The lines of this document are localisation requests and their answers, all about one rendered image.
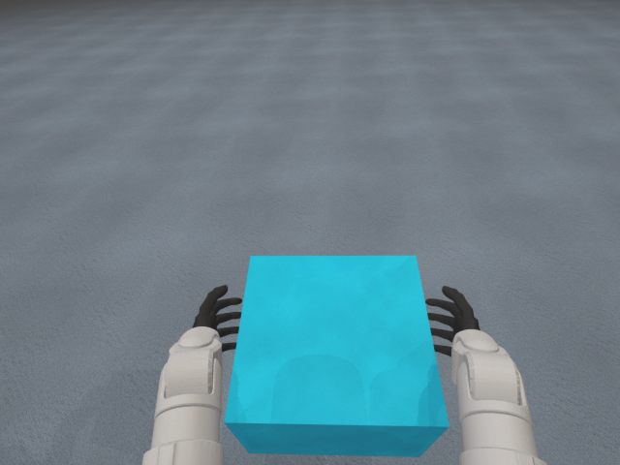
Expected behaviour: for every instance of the robot right forearm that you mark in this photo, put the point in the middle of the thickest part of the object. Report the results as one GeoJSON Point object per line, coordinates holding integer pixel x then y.
{"type": "Point", "coordinates": [494, 413]}

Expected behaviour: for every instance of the robot left forearm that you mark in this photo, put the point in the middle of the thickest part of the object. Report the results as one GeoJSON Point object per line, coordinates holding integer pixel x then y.
{"type": "Point", "coordinates": [189, 403]}

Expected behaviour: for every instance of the robot right hand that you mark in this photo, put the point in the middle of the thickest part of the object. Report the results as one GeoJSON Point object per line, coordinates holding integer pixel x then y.
{"type": "Point", "coordinates": [463, 317]}

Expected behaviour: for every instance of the robot left hand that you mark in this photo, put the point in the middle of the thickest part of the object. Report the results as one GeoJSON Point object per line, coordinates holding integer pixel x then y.
{"type": "Point", "coordinates": [211, 306]}

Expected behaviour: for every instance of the carton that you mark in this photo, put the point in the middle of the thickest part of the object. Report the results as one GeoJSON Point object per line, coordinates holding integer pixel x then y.
{"type": "Point", "coordinates": [334, 356]}

